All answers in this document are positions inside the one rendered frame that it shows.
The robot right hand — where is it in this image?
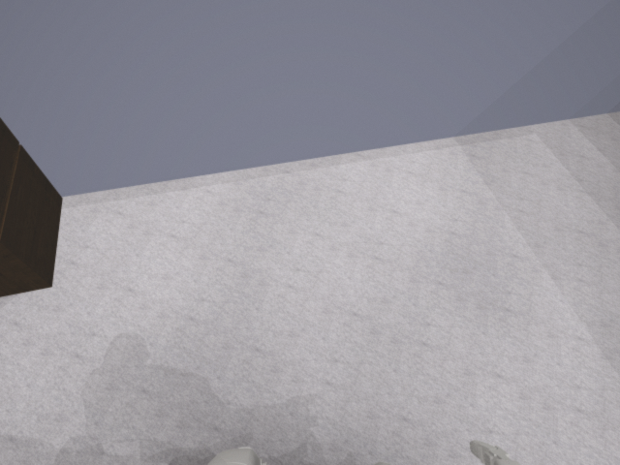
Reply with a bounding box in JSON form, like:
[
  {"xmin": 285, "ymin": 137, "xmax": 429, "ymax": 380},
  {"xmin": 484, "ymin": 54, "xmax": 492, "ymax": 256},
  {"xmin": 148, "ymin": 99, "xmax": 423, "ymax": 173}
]
[{"xmin": 470, "ymin": 440, "xmax": 520, "ymax": 465}]

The cupboard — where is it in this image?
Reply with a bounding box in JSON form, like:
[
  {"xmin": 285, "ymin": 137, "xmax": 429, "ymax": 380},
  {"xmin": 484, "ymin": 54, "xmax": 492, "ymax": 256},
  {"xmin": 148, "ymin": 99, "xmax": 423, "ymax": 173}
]
[{"xmin": 0, "ymin": 118, "xmax": 63, "ymax": 297}]

